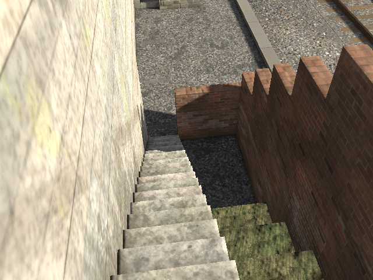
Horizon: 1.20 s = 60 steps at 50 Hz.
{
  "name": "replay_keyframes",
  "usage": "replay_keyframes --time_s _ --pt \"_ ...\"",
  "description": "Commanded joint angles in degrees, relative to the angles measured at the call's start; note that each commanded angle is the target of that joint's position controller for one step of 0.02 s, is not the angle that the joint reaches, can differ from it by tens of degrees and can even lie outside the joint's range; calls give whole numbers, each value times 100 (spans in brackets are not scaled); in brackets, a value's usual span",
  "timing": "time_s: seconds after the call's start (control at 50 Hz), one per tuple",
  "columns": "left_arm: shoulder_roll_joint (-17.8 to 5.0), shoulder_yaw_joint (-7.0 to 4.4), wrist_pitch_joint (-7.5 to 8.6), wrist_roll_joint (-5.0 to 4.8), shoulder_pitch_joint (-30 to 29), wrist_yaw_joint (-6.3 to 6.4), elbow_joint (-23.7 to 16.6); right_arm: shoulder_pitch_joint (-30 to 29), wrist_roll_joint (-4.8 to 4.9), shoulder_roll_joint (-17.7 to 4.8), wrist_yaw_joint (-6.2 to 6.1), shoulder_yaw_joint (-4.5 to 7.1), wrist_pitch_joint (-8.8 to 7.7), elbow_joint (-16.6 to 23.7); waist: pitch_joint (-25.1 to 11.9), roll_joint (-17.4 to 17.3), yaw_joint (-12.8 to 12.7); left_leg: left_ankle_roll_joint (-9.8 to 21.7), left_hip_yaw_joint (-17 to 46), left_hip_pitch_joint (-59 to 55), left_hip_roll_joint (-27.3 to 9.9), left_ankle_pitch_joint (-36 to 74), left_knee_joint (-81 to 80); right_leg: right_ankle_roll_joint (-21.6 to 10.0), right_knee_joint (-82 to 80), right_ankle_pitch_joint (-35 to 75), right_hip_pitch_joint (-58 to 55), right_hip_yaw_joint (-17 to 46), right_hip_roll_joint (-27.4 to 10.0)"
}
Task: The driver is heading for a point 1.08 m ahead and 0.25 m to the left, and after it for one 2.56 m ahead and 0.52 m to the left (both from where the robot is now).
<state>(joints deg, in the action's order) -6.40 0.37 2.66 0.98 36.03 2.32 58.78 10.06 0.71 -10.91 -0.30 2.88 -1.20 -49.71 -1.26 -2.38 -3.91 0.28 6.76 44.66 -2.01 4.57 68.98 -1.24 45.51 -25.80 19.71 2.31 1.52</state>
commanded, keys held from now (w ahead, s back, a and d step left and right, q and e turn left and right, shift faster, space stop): w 1.00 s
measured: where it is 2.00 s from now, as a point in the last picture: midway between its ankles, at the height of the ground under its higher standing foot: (179, 269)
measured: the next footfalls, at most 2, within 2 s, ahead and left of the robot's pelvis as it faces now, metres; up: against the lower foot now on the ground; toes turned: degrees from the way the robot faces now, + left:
left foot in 0.26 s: +0.22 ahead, +0.23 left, -0.20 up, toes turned +0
right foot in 0.86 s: +0.50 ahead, -0.06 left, -0.39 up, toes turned +1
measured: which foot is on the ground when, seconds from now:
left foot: up 0.00-0.24, down 0.26-0.86, up 0.88-1.00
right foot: down 0.00-0.26, up 0.28-0.84, down 0.86-1.00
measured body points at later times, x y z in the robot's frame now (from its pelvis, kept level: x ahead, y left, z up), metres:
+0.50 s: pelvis +0.22 +0.14 -0.20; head +0.20 +0.17 +0.25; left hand +0.31 +0.36 -0.35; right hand +0.03 -0.08 -0.32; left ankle +0.18 +0.23 -0.90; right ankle +0.28 -0.05 -0.77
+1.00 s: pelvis +0.43 +0.05 -0.37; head +0.44 +0.04 +0.08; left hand +0.39 +0.29 -0.51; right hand +0.46 -0.22 -0.52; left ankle +0.40 +0.23 -0.87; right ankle +0.46 -0.06 -1.10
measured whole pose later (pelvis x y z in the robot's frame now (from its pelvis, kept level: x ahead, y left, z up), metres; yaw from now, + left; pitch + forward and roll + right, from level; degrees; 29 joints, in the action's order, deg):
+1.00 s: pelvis +0.43 +0.05 -0.37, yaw +0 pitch +1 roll +1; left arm -9.8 -1.3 1.8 1.0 25.3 -1.6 55.9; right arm 18.2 4.3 -14.6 -3.0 4.5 -2.1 -55.4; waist 0.0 -1.3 -1.2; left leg 0.6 10.0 44.8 2.6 -30.4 104.8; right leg -1.6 36.7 -16.4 20.6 1.3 0.3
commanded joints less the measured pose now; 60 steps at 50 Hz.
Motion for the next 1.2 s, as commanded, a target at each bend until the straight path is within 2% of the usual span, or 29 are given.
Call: replay_keyframes --time_s 0.02,0.12,0.22,0.26,0.28,0.3,0.32,0.38,0.42,0.48,0.52,0.56,0.58,0.62,0.66,0.72,0.76,0.78,0.84,0.86,0.88,0.9,0.92,0.96,1.0,1.04,1.06,1.14,1.2 --pt "-728 -214 208 -94 425 58 -445 -841 112 -544 -5 129 -187 833 834 1480 -132 27 1110 2541 -393 -44 -1133 -1495 -1579 -79 -2190 3320 -1731" --pt "-1253 -381 -114 -109 -508 24 -701 -138 -45 -240 326 52 4 462 824 1096 131 117 -243 -2724 -5 2470 -2946 -857 -1015 -757 1688 1043 -1102" --pt "-796 -332 -176 -259 -1311 6 -846 1496 -71 -718 89 250 78 -112 494 999 750 312 -535 -3097 -503 1342 -4765 -161 1689 572 -69 720 -587" --pt "-745 -367 -287 -371 -908 38 -429 2964 -276 -773 -7 210 -64 -458 269 132 1260 546 -208 -4599 -968 1425 -5192 161 4317 -82 633 877 -167" --pt "-373 -369 -278 -435 -1136 -64 -335 3669 -316 -875 34 92 -8 -773 169 -1331 1580 288 -270 -5543 -1117 3785 -3478 332 6665 -2651 2272 594 614" --pt "-251 -411 -248 -383 -70 -76 -372 3847 17 -958 138 -8 -10 -931 318 -2866 921 -206 -292 -5792 -739 4873 -2288 335 7476 -2791 3467 739 684" --pt "-231 -431 -244 -492 282 -100 -488 3976 186 -1305 215 60 74 -1187 130 -3391 604 60 1053 -5389 -1239 4387 -2859 482 7613 -2757 3429 891 696" --pt "-415 -384 -506 -679 -1366 -106 -1241 2460 163 -1577 66 51 136 -984 633 -725 178 731 3407 -3814 -2080 -800 -4387 263 6732 -1045 4141 909 22" --pt "-540 -439 -565 -615 -1287 -94 -1160 2249 91 -930 -97 -108 -65 -1029 782 -298 167 404 2343 -3064 -1728 -450 -3678 -143 5615 840 4061 1674 -56" --pt "-348 -372 -678 -347 -1541 -134 -1400 1589 155 -285 -429 -444 -113 -803 726 -254 -105 351 1297 -1902 -1293 164 -3469 222 3169 2819 2608 1166 -458" --pt "-268 -339 -725 -430 -1545 -234 -1371 1409 -71 -1087 -388 -255 -146 -535 591 -1 -172 337 1196 -1515 -1452 869 -3454 511 2919 2938 1504 997 -401" --pt "-432 -324 -650 -431 -1981 -238 -1587 1642 201 -1152 -387 -155 -143 -537 926 -711 175 459 1009 -1504 -1215 -122 -3960 538 2520 2671 1398 371 -352" --pt "-911 -551 -540 -386 -2141 -342 -1677 2435 411 -777 -552 -149 -155 -865 1043 -731 369 608 1024 -2408 -1047 -1734 -2915 399 1678 4106 2546 1056 -721" --pt "-725 -518 -452 -337 -2836 -478 -1830 3407 404 -526 -701 -127 -75 -1085 1201 -795 955 521 1082 -3467 -936 -1948 -2514 382 775 3835 3470 978 -694" --pt "-628 -495 -371 -476 -3067 -561 -1978 3445 332 -610 -681 -34 -71 -1111 1247 -732 1046 741 1469 -3393 -1039 -1907 -2328 258 488 3113 3601 972 -680" --pt "-314 -337 -405 -88 -2654 -639 -1770 2690 454 -280 -655 -134 -114 -707 1241 75 933 885 787 -2117 -505 -2842 -1790 248 -385 5659 1973 344 -494" --pt "-308 -270 -380 -195 -2864 -611 -1884 2184 464 -617 -537 21 -103 -464 1303 51 1047 1037 574 -1438 -507 -2733 -1748 148 -1141 5010 760 88 -372" --pt "-506 -359 -352 -371 -2921 -496 -1951 1910 279 -994 -399 208 -114 -524 1205 -121 1024 1238 685 -1370 -695 -2712 -1510 134 -1275 3840 400 -119 -303" --pt "-1196 -655 -261 -275 -784 -257 -1139 1751 73 -732 -200 291 -187 -884 374 -477 51 1043 325 -1864 -438 -1313 932 -367 -2673 3672 -1439 -111 -580" --pt "-1443 -743 -196 -131 814 -176 -614 1517 88 -537 -145 278 -264 -973 -72 178 -817 546 -48 -857 233 -1876 3441 -754 -2888 5436 -3116 71 -967" --pt "-1251 -531 -110 18 1302 -216 -332 1460 32 -204 -192 235 -334 -933 -284 1458 -1019 264 243 1195 1094 -6166 6144 -941 -1265 7554 -4317 485 -1439" --pt "-1070 -333 -59 8 699 -379 -525 2136 221 -461 -204 209 -396 -683 -840 1792 -348 93 818 1812 846 -5711 5757 -1302 -468 7837 -4593 1277 -1752" --pt "-1385 -417 24 -57 568 -516 -434 1627 417 -558 -200 213 -438 -371 -983 1579 -328 -56 774 2049 791 -5002 5091 -1904 -1182 5356 -4066 2069 -2261" --pt "-1187 -334 -76 -70 -128 -441 -261 1189 567 -510 -301 171 -259 -183 -167 706 227 -34 633 2339 133 -3581 3409 -1873 -2316 478 -2225 2972 -2446" --pt "-801 -125 34 176 -1153 -317 -568 972 210 -472 -261 109 52 -117 584 783 677 72 490 1963 38 -1674 2301 -1413 -2414 43 -163 2641 -2067" --pt "-630 -4 68 209 -1142 -139 -577 1103 -200 -70 -73 36 124 -147 281 706 868 82 -47 557 -40 -153 547 -1153 -2017 1417 775 1688 -1397" --pt "-876 -14 111 290 -1113 -107 -520 1308 -182 -82 -46 66 106 -273 9 1139 1031 78 -233 -200 86 371 1001 -1251 -1925 2334 1172 1756 -1345" --pt "-840 -18 195 -180 -366 214 -336 -126 -141 -500 47 79 19 445 656 1121 481 198 529 1316 -26 1757 -1778 -997 -1683 1428 -757 1855 -1363" --pt "-983 -64 196 -194 -456 238 -348 -494 -167 -461 173 65 -60 570 870 1104 339 92 -44 -133 33 2459 -2481 -1108 -1753 948 103 1522 -1202"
